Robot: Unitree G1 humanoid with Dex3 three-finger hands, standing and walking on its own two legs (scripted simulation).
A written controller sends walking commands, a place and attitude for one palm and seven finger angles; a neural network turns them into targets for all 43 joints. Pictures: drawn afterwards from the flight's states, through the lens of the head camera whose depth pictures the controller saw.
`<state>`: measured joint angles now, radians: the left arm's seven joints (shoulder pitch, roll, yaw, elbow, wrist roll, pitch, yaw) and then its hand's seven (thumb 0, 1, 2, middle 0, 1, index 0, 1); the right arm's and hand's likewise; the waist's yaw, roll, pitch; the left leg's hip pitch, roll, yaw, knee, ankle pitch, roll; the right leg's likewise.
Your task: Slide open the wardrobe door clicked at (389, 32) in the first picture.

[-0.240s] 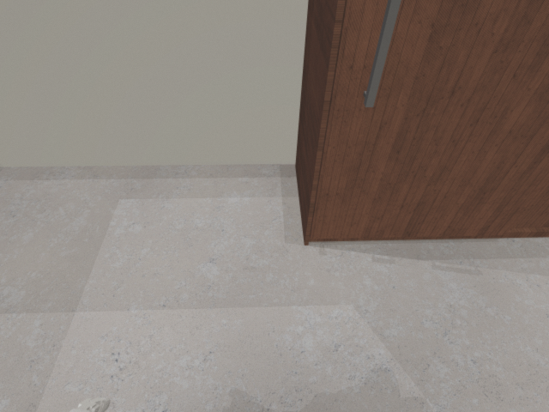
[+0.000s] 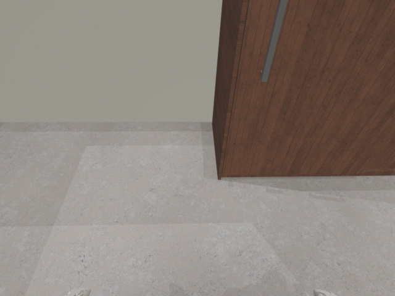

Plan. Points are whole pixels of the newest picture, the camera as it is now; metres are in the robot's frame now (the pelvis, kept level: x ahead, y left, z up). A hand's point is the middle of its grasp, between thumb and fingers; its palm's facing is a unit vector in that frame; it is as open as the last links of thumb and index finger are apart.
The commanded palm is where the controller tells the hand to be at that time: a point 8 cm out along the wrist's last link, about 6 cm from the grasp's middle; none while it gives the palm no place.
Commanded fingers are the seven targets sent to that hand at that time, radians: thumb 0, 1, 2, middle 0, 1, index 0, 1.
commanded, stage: stand and wait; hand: left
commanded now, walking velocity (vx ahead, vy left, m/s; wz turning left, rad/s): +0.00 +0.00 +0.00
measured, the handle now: (272, 37) +0.93 -0.20 +0.14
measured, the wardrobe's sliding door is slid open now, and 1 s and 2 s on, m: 0.00 0.00 0.00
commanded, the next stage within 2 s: look at it before walking up in 0.58 s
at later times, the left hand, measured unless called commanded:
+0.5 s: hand out of the picture +0.06 +0.24 -0.15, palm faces -0.02 -0.94 -0.34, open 7.4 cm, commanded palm none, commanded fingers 0.00 0.90 0.90 -0.20 -0.30 -0.20 -0.30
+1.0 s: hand out of the picture +0.06 +0.23 -0.15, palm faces -0.02 -0.95 -0.32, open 7.4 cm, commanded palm none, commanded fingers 0.00 0.90 0.90 -0.20 -0.30 -0.20 -0.30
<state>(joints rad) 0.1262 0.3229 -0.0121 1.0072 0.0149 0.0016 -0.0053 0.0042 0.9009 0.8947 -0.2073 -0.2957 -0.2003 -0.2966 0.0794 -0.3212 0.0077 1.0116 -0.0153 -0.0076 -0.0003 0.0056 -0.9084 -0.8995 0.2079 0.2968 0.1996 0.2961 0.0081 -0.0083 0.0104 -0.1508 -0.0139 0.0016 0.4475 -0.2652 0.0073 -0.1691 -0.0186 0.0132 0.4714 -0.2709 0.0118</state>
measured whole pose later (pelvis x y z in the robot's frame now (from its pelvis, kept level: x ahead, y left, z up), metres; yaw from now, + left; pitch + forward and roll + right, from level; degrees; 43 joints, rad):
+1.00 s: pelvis -0.01 -0.01 +0.01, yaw +0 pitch -2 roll +0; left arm 0.14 0.33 0.00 1.08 0.01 0.00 -0.01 0.00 0.90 0.89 -0.21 -0.30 -0.20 -0.30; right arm 0.12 -0.33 0.01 1.11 -0.01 -0.01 0.00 0.01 -0.91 -0.90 0.21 0.30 0.20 0.30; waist 0.00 -0.01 0.03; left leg -0.13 0.00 -0.01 0.37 -0.20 -0.01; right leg -0.15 0.00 0.01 0.39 -0.21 0.00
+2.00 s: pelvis -0.05 -0.02 +0.00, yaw -19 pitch +1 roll +1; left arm 0.26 0.20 0.05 0.92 0.03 0.04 -0.01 0.00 0.90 0.89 -0.21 -0.30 -0.20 -0.30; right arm 0.14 -0.23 -0.05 0.94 -0.01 0.05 -0.02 0.01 -0.91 -0.90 0.20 0.30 0.20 0.30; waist 0.03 -0.01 0.07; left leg -0.44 0.04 0.01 0.97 -0.39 -0.07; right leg -0.32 0.08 0.10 0.49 -0.18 -0.06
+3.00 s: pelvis +0.03 -0.05 -0.01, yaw -53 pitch +0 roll -2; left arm 0.36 0.21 0.06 1.01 0.03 -0.02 -0.02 0.00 0.90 0.89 -0.21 -0.30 -0.20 -0.30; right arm 0.20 -0.22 -0.05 0.91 -0.02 -0.01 0.03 0.01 -0.91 -0.90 0.20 0.30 0.19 0.30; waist 0.03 -0.02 0.03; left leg -0.47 0.11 0.09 0.69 -0.25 -0.07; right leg -0.05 0.02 0.06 0.44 -0.38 0.01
